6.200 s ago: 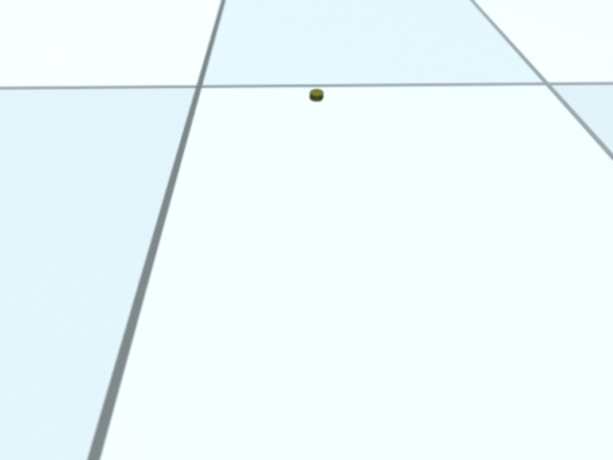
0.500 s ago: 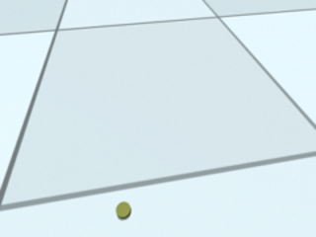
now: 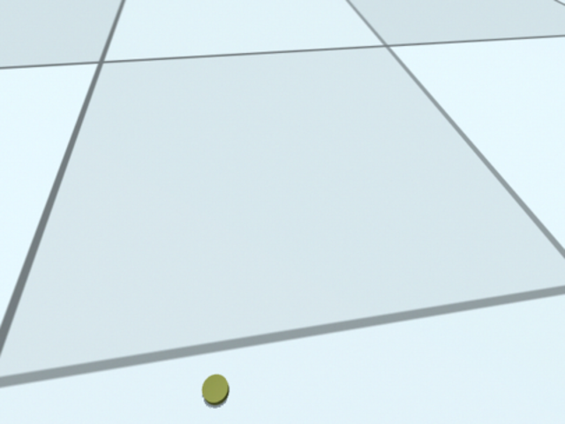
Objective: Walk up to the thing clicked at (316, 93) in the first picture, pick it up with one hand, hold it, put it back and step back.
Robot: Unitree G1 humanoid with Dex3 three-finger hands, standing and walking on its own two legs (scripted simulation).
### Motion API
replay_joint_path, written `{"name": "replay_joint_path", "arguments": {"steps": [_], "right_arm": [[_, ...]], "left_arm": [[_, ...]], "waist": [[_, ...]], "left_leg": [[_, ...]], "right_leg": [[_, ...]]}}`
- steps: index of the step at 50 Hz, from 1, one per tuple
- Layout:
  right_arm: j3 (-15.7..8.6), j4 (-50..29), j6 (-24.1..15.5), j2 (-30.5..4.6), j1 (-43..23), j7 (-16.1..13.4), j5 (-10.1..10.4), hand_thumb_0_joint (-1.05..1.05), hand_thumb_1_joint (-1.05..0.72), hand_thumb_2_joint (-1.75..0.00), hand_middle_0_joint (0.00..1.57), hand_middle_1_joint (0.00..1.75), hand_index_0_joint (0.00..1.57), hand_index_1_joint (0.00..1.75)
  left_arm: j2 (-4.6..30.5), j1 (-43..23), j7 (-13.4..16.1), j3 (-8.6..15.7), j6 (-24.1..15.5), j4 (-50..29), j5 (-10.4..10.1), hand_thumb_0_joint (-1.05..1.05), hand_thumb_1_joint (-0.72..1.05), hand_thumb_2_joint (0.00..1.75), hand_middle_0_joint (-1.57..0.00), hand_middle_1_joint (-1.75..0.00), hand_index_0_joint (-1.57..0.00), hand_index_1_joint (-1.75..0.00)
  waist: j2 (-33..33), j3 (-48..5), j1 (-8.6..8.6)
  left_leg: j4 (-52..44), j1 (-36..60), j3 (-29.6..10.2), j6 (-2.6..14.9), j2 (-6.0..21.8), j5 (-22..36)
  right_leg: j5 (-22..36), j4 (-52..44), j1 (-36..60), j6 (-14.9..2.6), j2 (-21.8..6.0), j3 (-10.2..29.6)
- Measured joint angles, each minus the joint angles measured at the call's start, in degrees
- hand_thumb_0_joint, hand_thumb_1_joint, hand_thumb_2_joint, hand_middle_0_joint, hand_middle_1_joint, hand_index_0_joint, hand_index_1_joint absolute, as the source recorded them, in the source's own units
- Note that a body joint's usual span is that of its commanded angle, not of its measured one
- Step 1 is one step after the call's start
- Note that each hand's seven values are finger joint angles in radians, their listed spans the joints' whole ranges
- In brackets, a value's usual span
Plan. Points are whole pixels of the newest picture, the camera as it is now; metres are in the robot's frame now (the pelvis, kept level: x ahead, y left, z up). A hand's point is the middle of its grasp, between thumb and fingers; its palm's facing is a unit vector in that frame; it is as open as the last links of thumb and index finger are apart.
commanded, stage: walk up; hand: left
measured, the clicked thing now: (215, 389) +0.36 +0.21 -0.76
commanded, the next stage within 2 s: stand in 0.58 s
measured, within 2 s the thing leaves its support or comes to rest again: neither
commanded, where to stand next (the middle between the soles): +0.03 -0.01 m, yaw +0 degrees
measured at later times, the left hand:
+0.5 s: hand out of the picture +0.08 +0.25 -0.15, palm faces +0.03 -0.94 -0.33, open 7.4 cm
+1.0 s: hand out of the picture +0.07 +0.24 -0.16, palm faces +0.00 -0.94 -0.33, open 7.4 cm
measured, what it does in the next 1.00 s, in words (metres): stands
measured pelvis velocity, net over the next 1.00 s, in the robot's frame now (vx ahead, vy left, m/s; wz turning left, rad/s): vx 0.00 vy -0.01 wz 0.01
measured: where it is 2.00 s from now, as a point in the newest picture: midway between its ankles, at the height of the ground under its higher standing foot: outside the picture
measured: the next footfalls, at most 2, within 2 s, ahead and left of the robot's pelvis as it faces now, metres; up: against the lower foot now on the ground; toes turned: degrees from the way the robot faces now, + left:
none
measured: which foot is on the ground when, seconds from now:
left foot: down 0.00-1.00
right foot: down 0.00-1.00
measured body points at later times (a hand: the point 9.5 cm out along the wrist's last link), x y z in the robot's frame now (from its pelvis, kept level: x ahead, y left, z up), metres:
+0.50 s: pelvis +0.01 +0.00 +0.00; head +0.01 +0.00 +0.45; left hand +0.08 +0.30 -0.13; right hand +0.10 -0.30 -0.13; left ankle +0.02 +0.12 -0.75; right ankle -0.01 -0.13 -0.75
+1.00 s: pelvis +0.00 -0.01 +0.00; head +0.01 -0.01 +0.45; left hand +0.07 +0.29 -0.13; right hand +0.09 -0.31 -0.13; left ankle +0.02 +0.12 -0.75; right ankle -0.01 -0.13 -0.75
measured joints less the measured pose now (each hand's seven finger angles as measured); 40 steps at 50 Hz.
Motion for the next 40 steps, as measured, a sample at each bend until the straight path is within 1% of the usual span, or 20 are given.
{"name": "replay_joint_path", "arguments": {"steps": [11,29,40], "right_arm": [[0.0,0.6,0.3,0.8,1.2,-0.1,-0.1,0.01,-0.9,-0.9,0.21,0.3,0.21,0.3],[-0.1,-0.4,0.4,1.1,1.1,-0.3,-0.3,0.01,-0.9,-0.9,0.21,0.3,0.21,0.3],[-0.1,-0.8,0.5,1.1,0.2,-0.3,-0.1,0.01,-0.9,-0.9,0.21,0.3,0.21,0.3]], "left_arm": [[-0.4,1.7,0.0,0.5,0.4,0.9,0.1,0.0,0.9,0.9,-0.2,-0.3,-0.2,-0.3],[-0.9,1.3,0.2,1.0,0.3,-0.5,0.3,0.0,0.9,0.9,-0.2,-0.3,-0.2,-0.3],[-0.7,1.3,0.3,0.3,0.2,-0.7,0.1,0.0,0.9,0.9,-0.2,-0.3,-0.2,-0.3]], "waist": [[0.4,0.2,0.24],[0.3,-0.5,0.21],[0.0,0.5,-0.09]], "left_leg": [[-0.7,0.5,-0.5,-0.08,-0.2,0.1],[-0.9,1.1,-1.0,-0.28,-0.2,-0.1],[-3.0,1.5,-0.6,-0.6,0.1,1.4]], "right_leg": [[-0.1,-0.7,0.7,-0.02,-0.1,-0.6],[-0.4,-1.0,1.6,-0.16,-0.1,-1.0],[0.6,-2.0,1.2,-0.37,0.2,-0.6]]}}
